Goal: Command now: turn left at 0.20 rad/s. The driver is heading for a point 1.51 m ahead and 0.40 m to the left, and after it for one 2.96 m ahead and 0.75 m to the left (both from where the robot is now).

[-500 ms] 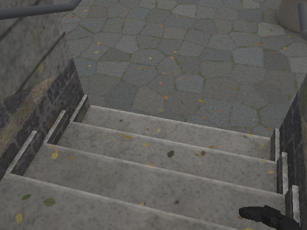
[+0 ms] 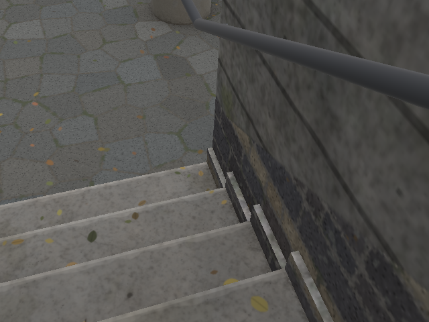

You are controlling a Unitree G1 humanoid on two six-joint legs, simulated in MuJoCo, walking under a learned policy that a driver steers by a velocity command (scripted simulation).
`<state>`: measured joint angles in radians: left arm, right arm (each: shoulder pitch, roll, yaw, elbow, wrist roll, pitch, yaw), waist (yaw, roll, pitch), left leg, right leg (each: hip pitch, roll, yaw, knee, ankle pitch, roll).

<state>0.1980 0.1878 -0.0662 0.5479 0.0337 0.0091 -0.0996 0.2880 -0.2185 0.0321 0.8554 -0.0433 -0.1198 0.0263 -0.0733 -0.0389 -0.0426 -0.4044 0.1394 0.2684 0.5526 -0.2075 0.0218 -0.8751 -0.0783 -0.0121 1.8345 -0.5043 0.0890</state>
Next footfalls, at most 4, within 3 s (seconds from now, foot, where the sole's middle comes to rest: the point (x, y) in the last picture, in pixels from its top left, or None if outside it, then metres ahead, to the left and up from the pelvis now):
0.02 right None -0.03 -0.14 -0.62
0.52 left None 0.11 0.16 -0.77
1.30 right None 0.29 -0.09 -0.77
1.66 left None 0.53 0.02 -0.92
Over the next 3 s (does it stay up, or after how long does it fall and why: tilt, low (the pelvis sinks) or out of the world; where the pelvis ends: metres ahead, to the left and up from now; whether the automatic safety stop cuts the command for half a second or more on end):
stays up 1.40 0.36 -0.65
